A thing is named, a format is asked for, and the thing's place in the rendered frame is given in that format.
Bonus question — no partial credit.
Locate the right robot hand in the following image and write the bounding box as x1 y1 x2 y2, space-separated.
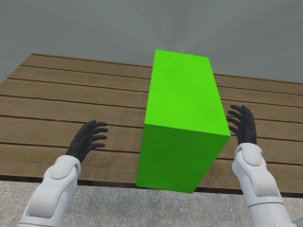
226 105 257 145

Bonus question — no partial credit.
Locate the robot left forearm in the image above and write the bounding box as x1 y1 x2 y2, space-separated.
18 155 81 227

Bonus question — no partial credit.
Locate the carton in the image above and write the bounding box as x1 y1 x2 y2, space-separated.
135 49 231 194

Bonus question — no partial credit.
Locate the robot right forearm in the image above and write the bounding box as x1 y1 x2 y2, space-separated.
232 143 297 227

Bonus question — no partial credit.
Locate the table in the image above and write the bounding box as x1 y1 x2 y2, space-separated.
0 53 303 227

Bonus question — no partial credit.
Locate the left robot hand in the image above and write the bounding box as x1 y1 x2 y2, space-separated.
65 120 108 164

